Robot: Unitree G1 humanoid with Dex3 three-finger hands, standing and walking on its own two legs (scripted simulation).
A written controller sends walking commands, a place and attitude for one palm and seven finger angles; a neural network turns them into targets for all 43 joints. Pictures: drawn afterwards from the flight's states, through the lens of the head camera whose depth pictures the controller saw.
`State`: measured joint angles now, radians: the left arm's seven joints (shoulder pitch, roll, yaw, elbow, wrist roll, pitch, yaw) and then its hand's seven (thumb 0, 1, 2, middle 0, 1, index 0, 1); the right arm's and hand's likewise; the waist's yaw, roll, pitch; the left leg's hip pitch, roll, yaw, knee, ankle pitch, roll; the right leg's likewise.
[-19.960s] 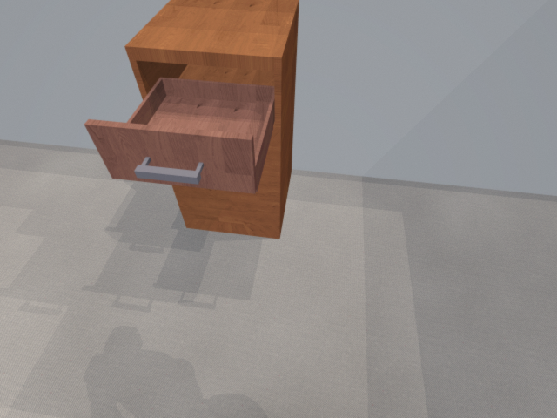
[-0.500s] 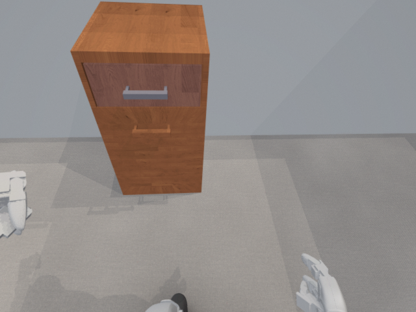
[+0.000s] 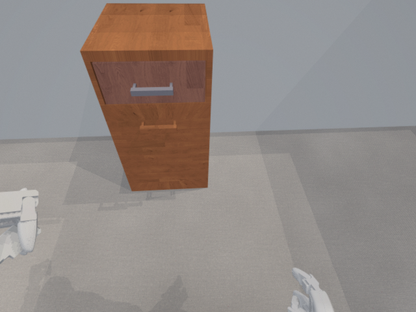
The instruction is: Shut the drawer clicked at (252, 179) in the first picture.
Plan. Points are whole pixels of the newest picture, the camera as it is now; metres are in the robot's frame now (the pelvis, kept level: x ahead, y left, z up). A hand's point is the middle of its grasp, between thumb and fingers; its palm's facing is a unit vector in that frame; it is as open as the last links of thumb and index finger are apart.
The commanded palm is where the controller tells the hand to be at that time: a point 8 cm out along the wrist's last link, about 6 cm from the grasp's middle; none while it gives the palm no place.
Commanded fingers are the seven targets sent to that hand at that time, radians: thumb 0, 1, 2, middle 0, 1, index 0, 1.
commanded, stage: stop stepping back and stand still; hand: left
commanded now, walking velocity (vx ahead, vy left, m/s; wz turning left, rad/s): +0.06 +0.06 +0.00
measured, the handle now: (152, 88) +0.84 +0.23 -0.06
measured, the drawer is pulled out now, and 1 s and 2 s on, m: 0.00 0.00 0.00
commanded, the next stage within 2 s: let the arm hang, fingers relaxed in 0.04 s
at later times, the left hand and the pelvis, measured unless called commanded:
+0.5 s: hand out of the picture +0.07 +0.19 -0.15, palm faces +0.19 -0.95 -0.24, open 3.4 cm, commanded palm none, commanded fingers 0.00 0.90 0.90 -0.64 -0.78 -0.64 -0.78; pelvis +0.01 -0.01 +0.00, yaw +8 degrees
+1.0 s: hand out of the picture -0.03 +0.16 -0.15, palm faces +0.14 -0.97 -0.18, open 7.2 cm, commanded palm none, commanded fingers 0.00 0.90 0.90 -0.20 -0.30 -0.20 -0.30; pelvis -0.01 +0.00 +0.02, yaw +6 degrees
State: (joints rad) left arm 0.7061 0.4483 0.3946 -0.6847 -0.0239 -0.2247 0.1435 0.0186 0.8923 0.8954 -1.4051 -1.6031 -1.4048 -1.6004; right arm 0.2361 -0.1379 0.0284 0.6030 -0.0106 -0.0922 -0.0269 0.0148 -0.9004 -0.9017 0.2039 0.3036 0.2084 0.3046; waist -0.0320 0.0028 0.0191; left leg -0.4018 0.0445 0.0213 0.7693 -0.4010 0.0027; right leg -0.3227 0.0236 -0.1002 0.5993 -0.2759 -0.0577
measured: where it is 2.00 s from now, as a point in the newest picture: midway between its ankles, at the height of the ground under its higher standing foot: outside the picture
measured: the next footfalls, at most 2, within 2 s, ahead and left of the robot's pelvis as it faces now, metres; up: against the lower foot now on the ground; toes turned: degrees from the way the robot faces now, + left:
none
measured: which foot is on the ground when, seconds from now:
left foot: down 0.00-1.00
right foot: down 0.00-1.00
